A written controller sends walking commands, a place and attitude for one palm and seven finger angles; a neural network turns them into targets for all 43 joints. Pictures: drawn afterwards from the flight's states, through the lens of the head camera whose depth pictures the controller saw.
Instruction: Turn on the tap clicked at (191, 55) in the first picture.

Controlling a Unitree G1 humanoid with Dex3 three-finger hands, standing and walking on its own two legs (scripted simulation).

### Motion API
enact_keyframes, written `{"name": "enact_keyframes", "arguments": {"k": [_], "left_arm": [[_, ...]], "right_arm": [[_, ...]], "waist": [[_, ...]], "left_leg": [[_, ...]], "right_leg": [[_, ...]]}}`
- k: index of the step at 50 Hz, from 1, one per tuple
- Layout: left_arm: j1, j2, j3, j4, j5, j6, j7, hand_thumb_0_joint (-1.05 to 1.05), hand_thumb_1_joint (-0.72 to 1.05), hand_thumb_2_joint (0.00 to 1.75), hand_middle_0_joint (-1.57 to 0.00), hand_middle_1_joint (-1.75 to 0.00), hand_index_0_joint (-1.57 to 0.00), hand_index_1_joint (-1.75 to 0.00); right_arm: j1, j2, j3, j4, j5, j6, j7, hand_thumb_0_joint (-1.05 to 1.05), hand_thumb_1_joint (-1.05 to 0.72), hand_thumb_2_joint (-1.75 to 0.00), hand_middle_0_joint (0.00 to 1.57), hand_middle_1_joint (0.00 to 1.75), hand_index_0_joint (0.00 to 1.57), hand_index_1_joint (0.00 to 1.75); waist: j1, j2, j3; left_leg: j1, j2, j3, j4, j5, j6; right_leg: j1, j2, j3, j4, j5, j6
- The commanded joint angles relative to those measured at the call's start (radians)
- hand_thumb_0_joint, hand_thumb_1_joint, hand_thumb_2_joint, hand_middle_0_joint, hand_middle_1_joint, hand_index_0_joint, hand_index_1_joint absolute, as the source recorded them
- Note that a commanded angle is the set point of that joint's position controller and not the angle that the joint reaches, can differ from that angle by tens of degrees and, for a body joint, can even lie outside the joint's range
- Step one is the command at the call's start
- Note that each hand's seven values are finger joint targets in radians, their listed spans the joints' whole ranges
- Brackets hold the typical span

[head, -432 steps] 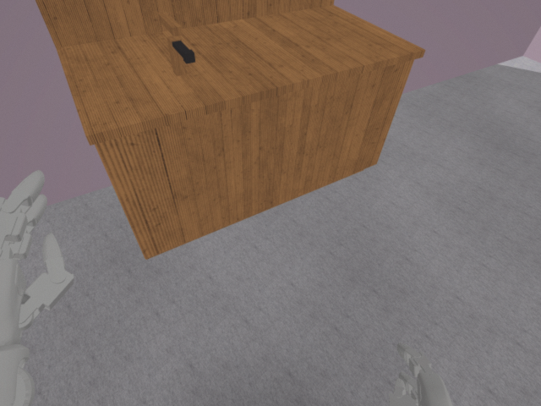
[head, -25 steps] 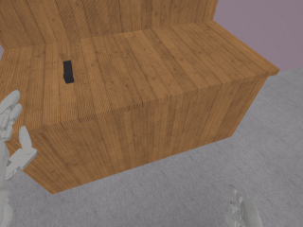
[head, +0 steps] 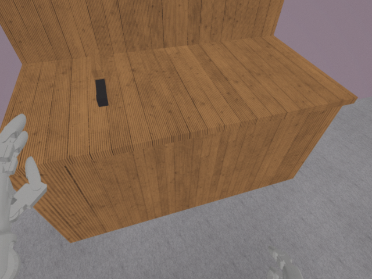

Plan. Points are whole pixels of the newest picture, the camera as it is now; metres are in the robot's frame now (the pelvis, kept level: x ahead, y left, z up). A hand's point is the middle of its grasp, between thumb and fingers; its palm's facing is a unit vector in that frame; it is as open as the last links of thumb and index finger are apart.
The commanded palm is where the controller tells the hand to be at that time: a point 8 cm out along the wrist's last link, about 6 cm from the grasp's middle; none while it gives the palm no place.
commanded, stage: shuffle to correct the standing spot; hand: left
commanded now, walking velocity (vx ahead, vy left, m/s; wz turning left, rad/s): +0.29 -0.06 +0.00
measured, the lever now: (102, 100) +0.57 +0.29 +0.06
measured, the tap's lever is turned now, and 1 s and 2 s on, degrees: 0 0 0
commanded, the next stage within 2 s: come to a stop and stand still in 0.90 s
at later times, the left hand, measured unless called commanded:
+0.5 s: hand (81, 129) +0.32 +0.21 +0.19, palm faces +0.37 -0.80 -0.46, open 7.4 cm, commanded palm +0.27 +0.26 +0.18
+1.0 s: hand (113, 89) +0.43 +0.19 +0.20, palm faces +0.46 -0.81 -0.36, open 7.4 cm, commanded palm +0.37 +0.22 +0.18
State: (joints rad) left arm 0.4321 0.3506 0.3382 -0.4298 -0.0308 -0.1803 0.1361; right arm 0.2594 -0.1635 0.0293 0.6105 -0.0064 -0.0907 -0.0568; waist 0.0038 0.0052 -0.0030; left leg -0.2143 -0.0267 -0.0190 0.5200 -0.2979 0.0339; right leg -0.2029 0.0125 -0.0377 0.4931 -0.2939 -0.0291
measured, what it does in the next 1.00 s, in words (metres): walks ahead: left foot, then right foot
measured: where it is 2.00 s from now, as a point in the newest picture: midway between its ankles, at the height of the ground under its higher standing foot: (200, 278)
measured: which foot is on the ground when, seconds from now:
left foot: down 0.00-0.04, up 0.06-0.22, down 0.24-0.56, up 0.58-0.82, down 0.84-1.00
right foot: down 0.00-0.24, up 0.26-0.54, down 0.56-0.84, up 0.86-1.00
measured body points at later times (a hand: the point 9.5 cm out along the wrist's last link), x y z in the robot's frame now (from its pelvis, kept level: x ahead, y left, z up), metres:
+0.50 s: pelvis +0.11 -0.02 +0.00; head +0.14 -0.02 +0.45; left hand +0.29 +0.26 +0.22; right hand +0.27 -0.22 -0.10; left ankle +0.10 +0.12 -0.74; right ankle +0.19 -0.15 -0.70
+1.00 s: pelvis +0.22 -0.07 +0.00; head +0.22 -0.04 +0.44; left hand +0.40 +0.23 +0.22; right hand +0.40 -0.29 -0.07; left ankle +0.23 +0.06 -0.74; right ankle +0.24 -0.17 -0.69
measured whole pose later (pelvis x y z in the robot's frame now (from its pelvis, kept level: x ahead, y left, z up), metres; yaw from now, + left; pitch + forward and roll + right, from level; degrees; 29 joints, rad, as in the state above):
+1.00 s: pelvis +0.22 -0.07 +0.00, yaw +1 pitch -2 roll -1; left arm 0.40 0.41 0.42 -0.53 -0.04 -0.23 0.14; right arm 0.21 -0.16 0.00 0.58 0.01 -0.11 -0.05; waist -0.01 -0.04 0.02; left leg -0.26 0.08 0.08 0.57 -0.29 0.00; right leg -0.45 -0.01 -0.07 0.95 -0.41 -0.01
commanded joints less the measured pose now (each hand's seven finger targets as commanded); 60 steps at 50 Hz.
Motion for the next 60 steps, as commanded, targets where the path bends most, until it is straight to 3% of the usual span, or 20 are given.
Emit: {"name": "enact_keyframes", "arguments": {"k": [1, 4, 7, 10, 12, 13, 15, 20, 24, 27, 29, 34, 40, 42, 43, 45, 48, 53, 56, 60], "left_arm": [[-0.060, 0.181, 0.120, -0.199, -0.006, -0.070, 0.022, 0.00, 0.90, 0.90, -0.20, -0.30, -0.20, -0.30], [-0.118, 0.169, 0.097, -0.210, -0.012, -0.081, 0.027, 0.00, 0.90, 0.90, -0.20, -0.30, -0.20, -0.30], [-0.146, 0.191, 0.110, -0.268, -0.006, -0.102, 0.034, 0.00, 0.90, 0.90, -0.20, -0.30, -0.20, -0.30], [-0.200, 0.201, 0.111, -0.313, -0.020, -0.095, 0.028, 0.00, 0.90, 0.90, -0.20, -0.30, -0.20, -0.30], [-0.216, 0.200, 0.132, -0.387, -0.028, -0.120, 0.033, 0.00, 0.90, 0.90, -0.20, -0.30, -0.20, -0.30], [-0.188, 0.247, 0.163, -0.339, -0.026, -0.131, 0.034, 0.00, 0.90, 0.90, -0.20, -0.30, -0.20, -0.30], [-0.169, 0.250, 0.177, -0.327, -0.027, -0.111, 0.013, 0.00, 0.90, 0.90, -0.20, -0.30, -0.20, -0.30], [0.017, 0.187, 0.171, -0.356, -0.019, -0.122, -0.005, 0.00, 0.90, 0.90, -0.20, -0.30, -0.20, -0.30], [0.072, 0.188, 0.195, -0.256, -0.017, -0.104, 0.006, 0.00, 0.90, 0.90, -0.20, -0.30, -0.20, -0.30], [-0.034, 0.207, 0.193, -0.197, -0.003, -0.084, 0.019, 0.00, 0.90, 0.90, -0.20, -0.30, -0.20, -0.30], [-0.099, 0.232, 0.188, -0.198, -0.004, -0.055, 0.022, 0.00, 0.90, 0.90, -0.20, -0.30, -0.20, -0.30], [-0.183, 0.196, 0.119, -0.286, 0.000, -0.076, 0.012, 0.00, 0.90, 0.90, -0.20, -0.30, -0.20, -0.30], [-0.116, 0.212, 0.151, -0.418, -0.019, -0.091, 0.042, 0.00, 0.90, 0.90, -0.20, -0.30, -0.20, -0.30], [-0.129, 0.198, 0.154, -0.454, -0.012, -0.116, 0.046, 0.00, 0.90, 0.90, -0.20, -0.30, -0.20, -0.30], [-0.112, 0.206, 0.164, -0.388, -0.006, -0.123, 0.045, 0.00, 0.90, 0.90, -0.20, -0.30, -0.20, -0.30], [-0.107, 0.223, 0.179, -0.325, -0.006, -0.108, 0.027, 0.00, 0.90, 0.90, -0.20, -0.30, -0.20, -0.30], [-0.054, 0.168, 0.143, -0.298, -0.004, -0.099, 0.015, 0.00, 0.90, 0.90, -0.20, -0.30, -0.20, -0.30], [-0.028, 0.154, 0.111, -0.202, -0.005, -0.060, 0.020, 0.00, 0.90, 0.90, -0.20, -0.30, -0.20, -0.30], [-0.097, 0.216, 0.141, -0.213, 0.001, -0.051, 0.037, 0.00, 0.90, 0.90, -0.20, -0.30, -0.20, -0.30], [-0.070, 0.231, 0.169, -0.296, -0.012, -0.058, 0.047, 0.00, 0.90, 0.90, -0.20, -0.30, -0.20, -0.30]], "right_arm": [[-0.129, -0.145, -0.064, -0.163, 0.011, -0.053, -0.008, 0.00, -0.90, -0.90, 0.20, 0.30, 0.20, 0.30], [-0.133, -0.150, -0.074, -0.166, 0.028, -0.049, 0.007, 0.00, -0.90, -0.90, 0.20, 0.30, 0.20, 0.30], [-0.137, -0.125, -0.051, -0.152, 0.020, -0.038, 0.010, 0.00, -0.90, -0.90, 0.20, 0.30, 0.20, 0.30], [-0.127, -0.119, -0.051, -0.139, 0.016, -0.030, 0.006, 0.00, -0.90, -0.90, 0.20, 0.30, 0.20, 0.30], [-0.132, -0.168, -0.084, -0.166, 0.011, -0.046, 0.007, 0.00, -0.90, -0.90, 0.20, 0.30, 0.20, 0.30], [-0.141, -0.132, -0.068, -0.176, 0.010, -0.067, 0.010, 0.00, -0.90, -0.90, 0.20, 0.30, 0.20, 0.30], [-0.139, -0.143, -0.076, -0.162, 0.008, -0.068, 0.016, 0.00, -0.90, -0.90, 0.20, 0.30, 0.20, 0.30], [-0.114, -0.140, -0.079, -0.147, 0.016, -0.087, 0.036, 0.00, -0.90, -0.90, 0.20, 0.30, 0.20, 0.30], [-0.097, -0.146, -0.072, -0.156, 0.016, -0.088, 0.023, 0.00, -0.90, -0.90, 0.20, 0.30, 0.20, 0.30], [-0.103, -0.123, -0.069, -0.144, 0.021, -0.072, 0.012, 0.00, -0.90, -0.90, 0.20, 0.30, 0.20, 0.30], [-0.139, -0.124, -0.061, -0.164, 0.022, -0.064, 0.005, 0.00, -0.90, -0.90, 0.20, 0.30, 0.20, 0.30], [-0.179, -0.124, -0.042, -0.124, 0.020, -0.030, 0.012, 0.00, -0.90, -0.90, 0.20, 0.30, 0.20, 0.30], [-0.145, -0.126, -0.062, -0.156, 0.003, -0.050, -0.010, 0.00, -0.90, -0.90, 0.20, 0.30, 0.20, 0.30], [-0.134, -0.164, -0.077, -0.175, 0.010, -0.059, -0.004, 0.00, -0.90, -0.90, 0.20, 0.30, 0.20, 0.30], [-0.145, -0.138, -0.072, -0.181, 0.011, -0.068, 0.000, 0.00, -0.90, -0.90, 0.20, 0.30, 0.20, 0.30], [-0.140, -0.132, -0.067, -0.156, 0.003, -0.064, -0.002, 0.00, -0.90, -0.90, 0.20, 0.30, 0.20, 0.30], [-0.124, -0.142, -0.075, -0.154, 0.020, -0.071, 0.005, 0.00, -0.90, -0.90, 0.20, 0.30, 0.20, 0.30], [-0.111, -0.141, -0.053, -0.162, 0.020, -0.068, 0.002, 0.00, -0.90, -0.90, 0.20, 0.30, 0.20, 0.30], [-0.119, -0.109, -0.035, -0.163, 0.011, -0.069, 0.003, 0.00, -0.90, -0.90, 0.20, 0.30, 0.20, 0.30], [-0.165, -0.114, -0.035, -0.145, 0.018, -0.066, -0.001, 0.00, -0.90, -0.90, 0.20, 0.30, 0.20, 0.30]], "waist": [[0.009, -0.074, -0.076], [0.024, -0.203, -0.001], [0.015, -0.070, 0.013], [-0.031, 0.099, -0.061], [-0.041, 0.451, -0.127], [-0.037, 0.317, -0.086], [-0.035, 0.109, -0.018], [0.008, 0.206, -0.061], [0.007, 0.188, -0.085], [0.024, -0.090, -0.147], [0.024, -0.356, -0.105], [0.004, -0.158, -0.021], [0.002, 0.096, -0.144], [-0.009, 0.474, -0.113], [-0.021, 0.375, -0.038], [-0.023, 0.258, -0.030], [0.003, 0.243, -0.043], [0.000, 0.115, -0.068], [-0.010, -0.203, -0.121], [0.008, -0.199, -0.113]], "left_leg": [[-0.281, 0.080, -0.038, 0.140, -0.021, 0.022], [-0.541, 0.054, 0.009, 0.521, -0.217, -0.020], [-0.409, 0.133, -0.001, 0.383, -0.173, -0.008], [0.102, 0.008, 0.145, 0.046, 0.129, -0.025], [0.376, 0.352, -0.513, -0.188, 0.135, 0.140], [0.307, 0.421, -0.666, -0.245, 0.084, 0.211], [0.203, 0.445, -0.630, -0.236, 0.158, 0.283], [0.018, 0.295, -0.137, -0.198, 0.205, 0.160], [-0.062, 0.263, 0.004, -0.112, 0.209, 0.092], [-0.215, 0.143, 0.130, 0.336, -0.014, 0.029], [-0.505, 0.049, 0.038, 0.761, -0.256, -0.017], [-0.295, 0.153, 0.023, 0.560, -0.119, -0.023], [0.097, 0.041, 0.136, -0.017, 0.027, -0.022], [0.240, 0.362, -0.396, -0.243, -0.022, 0.129], [0.193, 0.431, -0.513, -0.282, 0.080, 0.198], [0.135, 0.402, -0.386, -0.230, 0.153, 0.202], [0.081, 0.275, -0.051, -0.149, 0.302, 0.123], [-0.073, 0.210, 0.058, -0.012, 0.219, 0.036], [-0.245, 0.049, 0.100, 0.292, -0.078, -0.058], [-0.226, 0.091, -0.006, 0.357, -0.180, -0.052]], "right_leg": [[0.201, -0.152, 0.275, -0.072, -0.043, -0.129], [0.280, -0.375, 0.555, -0.195, -0.014, -0.302], [0.152, -0.335, 0.354, -0.080, 0.225, -0.253], [-0.122, -0.123, 0.030, 0.199, 0.110, -0.113], [-0.453, 0.056, -0.008, 0.703, -0.270, -0.003], [-0.490, 0.056, 0.096, 0.845, -0.267, -0.014], [-0.581, -0.043, 0.130, 0.899, -0.200, 0.005], [-0.370, -0.093, 0.029, 0.533, -0.002, 0.011], [-0.072, -0.024, -0.105, 0.144, 0.080, 0.025], [0.205, -0.068, -0.008, -0.043, 0.010, -0.014], [0.196, -0.403, 0.592, -0.237, -0.111, -0.183], [-0.132, -0.326, 0.279, -0.239, -0.187, -0.184], [-0.126, -0.156, 0.068, 0.050, -0.147, -0.099], [-0.420, 0.012, -0.033, 0.463, -0.274, -0.003], [-0.485, 0.009, 0.026, 0.624, -0.261, -0.007], [-0.502, -0.058, 0.055, 0.648, -0.193, 0.005], [-0.352, -0.057, -0.030, 0.397, -0.085, 0.017], [0.033, 0.007, -0.121, -0.035, 0.128, 0.035], [0.175, -0.293, 0.296, -0.124, 0.550, -0.097], [0.131, -0.366, 0.291, -0.119, 0.598, -0.131]]}}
